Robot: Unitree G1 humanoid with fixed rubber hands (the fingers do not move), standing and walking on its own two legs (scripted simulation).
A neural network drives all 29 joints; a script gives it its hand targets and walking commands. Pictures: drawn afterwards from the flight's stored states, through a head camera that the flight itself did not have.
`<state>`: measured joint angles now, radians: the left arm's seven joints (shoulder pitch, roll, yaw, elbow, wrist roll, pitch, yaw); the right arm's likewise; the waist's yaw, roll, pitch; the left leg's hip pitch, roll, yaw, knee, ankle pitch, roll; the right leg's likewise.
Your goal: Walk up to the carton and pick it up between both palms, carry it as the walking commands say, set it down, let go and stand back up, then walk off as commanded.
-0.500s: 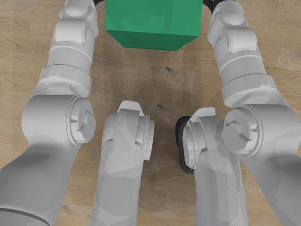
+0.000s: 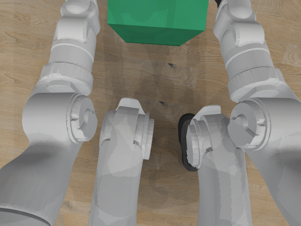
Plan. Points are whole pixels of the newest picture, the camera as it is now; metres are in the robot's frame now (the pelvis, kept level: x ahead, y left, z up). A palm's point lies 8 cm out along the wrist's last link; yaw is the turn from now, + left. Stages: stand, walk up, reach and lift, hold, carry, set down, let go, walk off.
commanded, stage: set down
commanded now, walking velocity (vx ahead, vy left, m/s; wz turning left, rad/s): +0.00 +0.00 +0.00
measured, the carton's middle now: out of the picture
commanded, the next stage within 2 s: let go in 1.72 s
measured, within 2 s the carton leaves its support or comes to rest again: neither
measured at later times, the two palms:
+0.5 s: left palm out of the picture +0.53 +0.22 -0.16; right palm out of the picture +0.55 -0.11 -0.15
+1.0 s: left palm out of the picture +0.53 +0.23 -0.02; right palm out of the picture +0.55 -0.10 -0.01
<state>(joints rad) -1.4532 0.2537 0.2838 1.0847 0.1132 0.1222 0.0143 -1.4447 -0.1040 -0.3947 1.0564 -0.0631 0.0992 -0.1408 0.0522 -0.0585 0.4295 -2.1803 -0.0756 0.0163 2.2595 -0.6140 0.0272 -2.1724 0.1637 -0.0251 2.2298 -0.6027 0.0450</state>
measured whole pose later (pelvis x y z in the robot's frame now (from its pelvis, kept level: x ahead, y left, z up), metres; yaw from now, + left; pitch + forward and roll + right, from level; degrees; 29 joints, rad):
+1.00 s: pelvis -0.01 +0.00 +0.11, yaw +2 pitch +28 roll -3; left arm -1.43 0.40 0.15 0.79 -0.14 0.29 0.07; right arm -1.38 -0.21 -0.22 0.67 0.10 0.30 -0.26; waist 0.03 0.01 0.52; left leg -1.85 -0.09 -0.02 1.91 -0.54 0.03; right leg -1.82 0.10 -0.03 1.88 -0.55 0.02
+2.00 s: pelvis +0.02 +0.01 +0.33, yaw +4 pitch +23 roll -2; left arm -1.09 0.27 0.21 0.72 0.07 0.17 0.04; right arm -1.00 -0.15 -0.23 0.57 -0.05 0.18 -0.15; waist 0.01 0.01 0.49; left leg -1.11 -0.09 -0.06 1.00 -0.28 0.04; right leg -1.08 0.08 0.04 0.97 -0.29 0.02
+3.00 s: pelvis +0.11 -0.01 +0.41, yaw +4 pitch -8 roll +0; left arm 0.21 0.18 0.02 0.43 0.02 0.16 -0.08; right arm 0.21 -0.22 -0.02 0.47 -0.01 0.16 0.08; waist 0.01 0.01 0.14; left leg -0.08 -0.05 -0.05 0.49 -0.28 0.02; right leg -0.07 0.06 0.04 0.49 -0.29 -0.04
